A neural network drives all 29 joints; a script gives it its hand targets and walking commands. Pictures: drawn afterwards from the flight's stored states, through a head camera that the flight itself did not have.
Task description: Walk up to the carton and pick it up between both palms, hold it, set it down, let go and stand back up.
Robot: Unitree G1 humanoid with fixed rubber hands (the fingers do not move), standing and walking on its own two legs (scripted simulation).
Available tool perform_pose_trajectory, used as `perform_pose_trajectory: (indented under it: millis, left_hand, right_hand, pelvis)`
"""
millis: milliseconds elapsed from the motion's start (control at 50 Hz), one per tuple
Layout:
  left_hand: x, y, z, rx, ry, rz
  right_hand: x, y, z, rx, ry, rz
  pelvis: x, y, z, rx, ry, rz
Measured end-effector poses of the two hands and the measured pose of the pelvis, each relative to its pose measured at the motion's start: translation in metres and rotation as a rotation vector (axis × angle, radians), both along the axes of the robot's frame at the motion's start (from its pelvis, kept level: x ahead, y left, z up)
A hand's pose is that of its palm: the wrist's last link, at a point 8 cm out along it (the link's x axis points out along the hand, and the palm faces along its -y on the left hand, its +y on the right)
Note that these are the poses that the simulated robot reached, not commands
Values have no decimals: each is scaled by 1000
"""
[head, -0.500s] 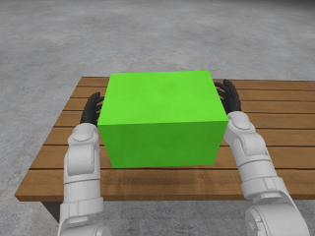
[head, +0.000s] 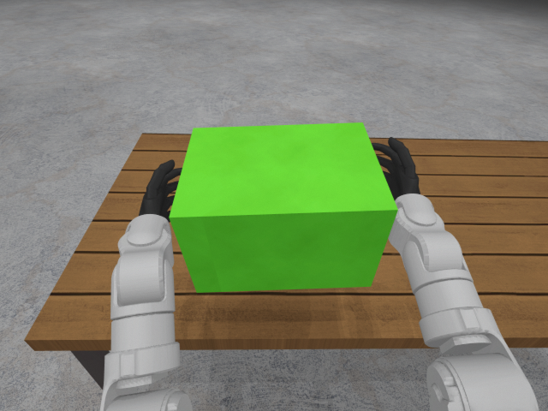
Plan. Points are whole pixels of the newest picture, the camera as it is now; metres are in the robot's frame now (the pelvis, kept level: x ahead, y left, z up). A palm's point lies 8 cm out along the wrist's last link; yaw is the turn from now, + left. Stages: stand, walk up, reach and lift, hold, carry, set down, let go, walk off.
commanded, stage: hold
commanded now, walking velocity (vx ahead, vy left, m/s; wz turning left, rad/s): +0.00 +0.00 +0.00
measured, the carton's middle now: (281, 206) +0.36 +0.01 +0.15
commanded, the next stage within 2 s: none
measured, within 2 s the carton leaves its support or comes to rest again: neither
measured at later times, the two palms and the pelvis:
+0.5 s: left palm (156, 216) +0.33 +0.18 +0.16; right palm (401, 193) +0.35 -0.16 +0.18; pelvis +0.00 +0.00 +0.00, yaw +0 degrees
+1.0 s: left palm (156, 216) +0.33 +0.18 +0.16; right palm (401, 193) +0.35 -0.16 +0.18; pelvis +0.00 +0.00 +0.00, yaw +0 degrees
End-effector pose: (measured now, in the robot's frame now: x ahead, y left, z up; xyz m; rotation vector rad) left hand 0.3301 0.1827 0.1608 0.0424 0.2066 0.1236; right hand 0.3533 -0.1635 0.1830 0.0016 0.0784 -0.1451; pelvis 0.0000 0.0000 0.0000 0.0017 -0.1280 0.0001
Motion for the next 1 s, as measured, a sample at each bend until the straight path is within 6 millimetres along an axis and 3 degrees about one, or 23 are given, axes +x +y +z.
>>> perform_pose_trajectory:
  millis: [1000]
  left_hand:
    - [0, 0, -1, 1, 2, 0]
  right_hand:
    - [0, 0, 0, 0, -1, 1]
  pelvis:
    - [0, 0, 0, 0, 0, 0]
